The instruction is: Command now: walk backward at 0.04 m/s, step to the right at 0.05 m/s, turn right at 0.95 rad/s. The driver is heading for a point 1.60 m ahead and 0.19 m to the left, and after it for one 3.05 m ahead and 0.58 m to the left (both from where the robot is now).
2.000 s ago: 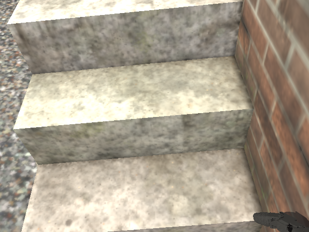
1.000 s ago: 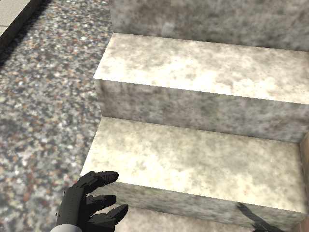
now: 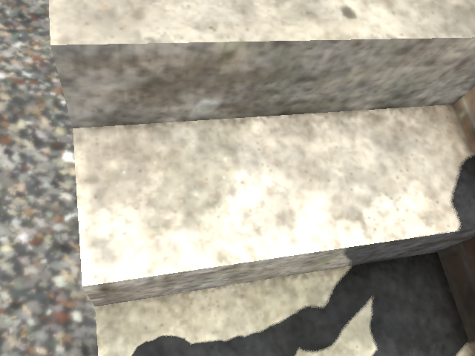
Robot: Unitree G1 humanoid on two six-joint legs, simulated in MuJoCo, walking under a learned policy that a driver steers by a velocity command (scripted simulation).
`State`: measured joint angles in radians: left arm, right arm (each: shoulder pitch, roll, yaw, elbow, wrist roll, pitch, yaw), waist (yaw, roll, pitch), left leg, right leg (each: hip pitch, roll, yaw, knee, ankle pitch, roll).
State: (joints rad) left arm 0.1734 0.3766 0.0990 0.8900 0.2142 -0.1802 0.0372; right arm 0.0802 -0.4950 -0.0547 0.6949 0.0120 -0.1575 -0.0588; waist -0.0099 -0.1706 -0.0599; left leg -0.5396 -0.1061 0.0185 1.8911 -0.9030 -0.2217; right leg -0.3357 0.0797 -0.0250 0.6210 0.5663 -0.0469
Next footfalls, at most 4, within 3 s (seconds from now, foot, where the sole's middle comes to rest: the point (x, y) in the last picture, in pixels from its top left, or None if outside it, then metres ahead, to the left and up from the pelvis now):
none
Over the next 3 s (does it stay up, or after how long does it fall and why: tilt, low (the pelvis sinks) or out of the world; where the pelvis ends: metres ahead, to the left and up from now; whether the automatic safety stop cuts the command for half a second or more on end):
falls after 0.32 s (tilt)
